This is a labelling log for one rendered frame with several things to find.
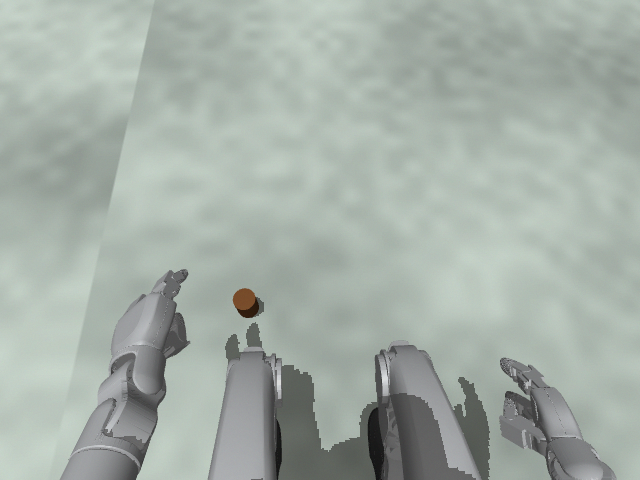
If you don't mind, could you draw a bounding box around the tin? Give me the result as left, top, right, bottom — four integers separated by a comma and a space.
233, 288, 259, 318

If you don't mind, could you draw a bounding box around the right robot foot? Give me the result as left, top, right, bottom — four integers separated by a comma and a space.
368, 407, 384, 480

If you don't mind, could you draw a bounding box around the left robot hand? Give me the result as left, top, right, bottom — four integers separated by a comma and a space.
111, 269, 190, 359

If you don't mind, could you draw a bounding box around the left robot arm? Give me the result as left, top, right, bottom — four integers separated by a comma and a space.
60, 345, 166, 480

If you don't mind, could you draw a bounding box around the right robot arm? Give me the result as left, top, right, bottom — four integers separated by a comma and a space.
546, 437, 617, 480

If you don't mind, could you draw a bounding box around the right robot hand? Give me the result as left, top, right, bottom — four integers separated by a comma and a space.
499, 358, 584, 458

